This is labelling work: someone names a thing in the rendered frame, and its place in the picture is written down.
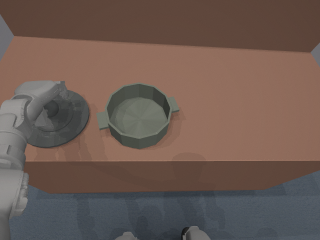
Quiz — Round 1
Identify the knob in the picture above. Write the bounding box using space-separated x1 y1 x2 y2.
43 100 59 118

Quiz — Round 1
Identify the table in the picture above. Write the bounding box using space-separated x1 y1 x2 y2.
0 0 320 194

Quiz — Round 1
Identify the robot left forearm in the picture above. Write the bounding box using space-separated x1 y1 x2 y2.
0 92 43 171

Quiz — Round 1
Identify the lid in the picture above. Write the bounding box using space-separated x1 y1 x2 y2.
27 90 90 148

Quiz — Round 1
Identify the right robot thigh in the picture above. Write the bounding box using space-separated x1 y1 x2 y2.
182 229 211 240

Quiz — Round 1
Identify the robot right shin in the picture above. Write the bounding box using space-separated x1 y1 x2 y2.
186 226 200 233

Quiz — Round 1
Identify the left robot hand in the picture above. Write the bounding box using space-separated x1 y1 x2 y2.
14 80 69 130

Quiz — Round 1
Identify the left robot upper arm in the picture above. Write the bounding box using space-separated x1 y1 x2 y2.
0 168 29 240

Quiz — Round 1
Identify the pot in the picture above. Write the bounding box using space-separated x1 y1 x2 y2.
96 82 180 149

